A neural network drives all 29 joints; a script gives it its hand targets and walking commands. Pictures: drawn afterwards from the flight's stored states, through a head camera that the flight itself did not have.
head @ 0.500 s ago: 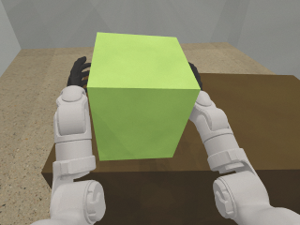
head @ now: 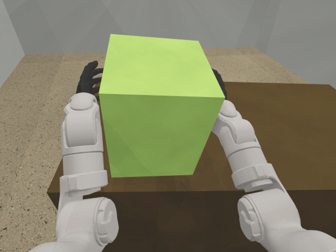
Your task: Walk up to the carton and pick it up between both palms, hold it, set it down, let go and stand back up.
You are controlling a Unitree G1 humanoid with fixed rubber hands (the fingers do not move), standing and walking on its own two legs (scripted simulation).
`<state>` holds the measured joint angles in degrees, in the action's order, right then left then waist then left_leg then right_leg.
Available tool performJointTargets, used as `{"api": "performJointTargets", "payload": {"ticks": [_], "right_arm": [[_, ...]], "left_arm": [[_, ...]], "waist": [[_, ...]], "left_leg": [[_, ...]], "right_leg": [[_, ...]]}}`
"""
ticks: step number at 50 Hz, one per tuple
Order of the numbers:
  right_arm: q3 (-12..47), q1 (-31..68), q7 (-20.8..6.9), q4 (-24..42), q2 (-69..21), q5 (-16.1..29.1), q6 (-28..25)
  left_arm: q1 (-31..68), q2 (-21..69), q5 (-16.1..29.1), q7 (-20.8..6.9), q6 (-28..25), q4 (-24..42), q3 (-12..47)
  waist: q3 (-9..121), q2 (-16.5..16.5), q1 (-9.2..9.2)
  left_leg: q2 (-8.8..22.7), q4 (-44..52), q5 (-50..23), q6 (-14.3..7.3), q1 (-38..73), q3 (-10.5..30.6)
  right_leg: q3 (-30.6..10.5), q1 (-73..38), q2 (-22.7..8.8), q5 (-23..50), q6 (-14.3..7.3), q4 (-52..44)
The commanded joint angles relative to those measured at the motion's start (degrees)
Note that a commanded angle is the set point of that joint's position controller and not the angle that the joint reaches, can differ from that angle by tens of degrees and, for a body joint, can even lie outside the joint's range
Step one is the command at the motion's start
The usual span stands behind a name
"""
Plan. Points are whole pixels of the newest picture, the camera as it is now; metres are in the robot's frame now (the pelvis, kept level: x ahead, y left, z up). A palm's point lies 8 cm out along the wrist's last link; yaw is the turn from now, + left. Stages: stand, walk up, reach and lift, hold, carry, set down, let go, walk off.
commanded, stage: hold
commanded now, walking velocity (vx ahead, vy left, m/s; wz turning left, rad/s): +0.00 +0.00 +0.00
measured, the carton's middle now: (154, 109) +0.37 +0.01 +0.19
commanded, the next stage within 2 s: set down in 0.14 s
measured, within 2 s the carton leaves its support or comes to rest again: neither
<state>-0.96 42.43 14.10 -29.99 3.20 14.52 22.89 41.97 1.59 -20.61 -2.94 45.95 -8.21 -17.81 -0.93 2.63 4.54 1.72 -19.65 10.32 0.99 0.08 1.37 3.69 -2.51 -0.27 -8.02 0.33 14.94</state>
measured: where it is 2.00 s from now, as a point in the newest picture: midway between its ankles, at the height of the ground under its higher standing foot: outside the picture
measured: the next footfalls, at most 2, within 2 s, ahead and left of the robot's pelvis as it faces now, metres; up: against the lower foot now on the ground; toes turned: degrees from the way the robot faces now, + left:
none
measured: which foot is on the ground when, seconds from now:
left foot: down 0.00-1.00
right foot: down 0.00-1.00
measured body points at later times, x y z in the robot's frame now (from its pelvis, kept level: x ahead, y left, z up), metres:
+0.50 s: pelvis +0.00 +0.00 +0.00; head -0.06 +0.03 +0.45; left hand +0.39 +0.16 +0.25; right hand +0.39 -0.14 +0.22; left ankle +0.02 +0.13 -0.75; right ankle +0.02 -0.12 -0.75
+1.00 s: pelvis +0.02 +0.00 +0.00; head +0.00 +0.05 +0.45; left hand +0.41 +0.15 +0.18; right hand +0.40 -0.14 +0.16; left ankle +0.02 +0.13 -0.75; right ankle +0.02 -0.12 -0.75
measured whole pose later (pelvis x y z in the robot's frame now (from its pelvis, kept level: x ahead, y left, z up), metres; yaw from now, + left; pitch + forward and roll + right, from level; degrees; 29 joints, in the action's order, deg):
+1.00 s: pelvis +0.02 +0.00 +0.00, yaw +1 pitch -8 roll -1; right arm -2.8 34.2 11.9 -34.9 1.3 6.7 0.4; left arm 36.2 2.8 -19.8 -1.0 27.9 -12.9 -13.8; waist -5.0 5.0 3.6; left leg 1.2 -19.7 11.7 0.8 0.1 2.3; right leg 4.7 -3.6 -0.7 -9.0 0.9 13.6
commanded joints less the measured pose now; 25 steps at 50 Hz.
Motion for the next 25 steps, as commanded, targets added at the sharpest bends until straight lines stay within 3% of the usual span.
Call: {"api": "performJointTargets", "payload": {"ticks": [1,13,16,20,25], "right_arm": [[21.42,49.79,-5.08,19.33,-35.15,5.45,-3.59],[20.06,51.44,-5.75,20.68,-34.84,3.88,-6.05],[16.74,51.64,-7.00,17.69,-33.69,0.11,-9.36],[9.77,46.49,-9.37,9.42,-30.75,-7.41,-14.80],[5.93,40.97,-10.71,4.99,-28.29,-12.71,-20.91]], "left_arm": [[33.39,33.43,9.10,-7.70,-2.83,3.26,25.60],[35.58,33.62,9.91,-7.90,-5.13,4.22,26.79],[36.36,32.59,8.60,-8.53,-8.02,0.75,24.62],[32.98,29.04,4.30,-10.27,-11.71,-6.35,17.53],[27.59,27.03,1.07,-11.85,-14.54,-9.81,13.22]], "waist": [[20.54,-3.44,0.49],[21.54,-3.88,0.77],[20.22,-3.52,0.28],[14.59,-2.62,-0.90],[10.87,-1.97,-1.62]], "left_leg": [[-4.63,0.98,-15.35,0.17,3.41,-3.29],[-4.63,0.88,-14.74,0.31,4.00,-3.10],[-4.61,2.26,-10.61,-0.30,3.63,-3.60],[-4.12,6.16,-1.96,-1.86,0.96,-4.86],[-3.88,6.71,-3.35,-2.14,-0.04,-6.19]], "right_leg": [[0.89,-6.25,4.33,9.20,1.98,-0.42],[1.56,-5.47,4.13,8.25,2.04,-0.42],[2.34,-4.77,3.68,5.42,2.12,-0.85],[3.38,-5.06,2.64,-0.95,1.77,-1.75],[4.43,-6.93,2.11,-0.78,1.67,-2.16]]}}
